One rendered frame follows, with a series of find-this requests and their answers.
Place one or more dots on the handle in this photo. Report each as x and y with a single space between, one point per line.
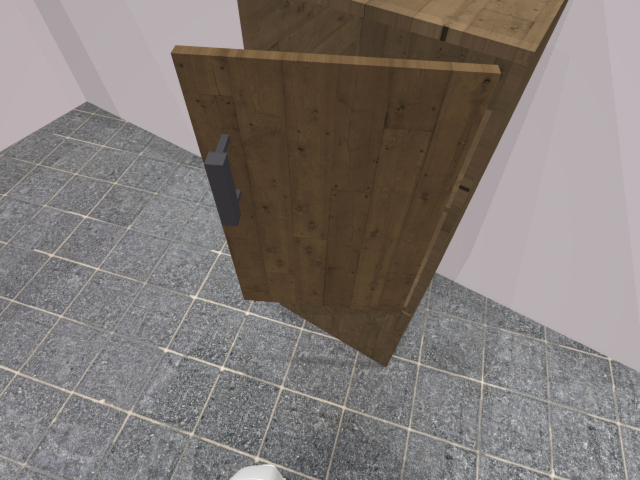
220 177

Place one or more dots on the cupboard door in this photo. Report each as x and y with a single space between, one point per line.
345 164

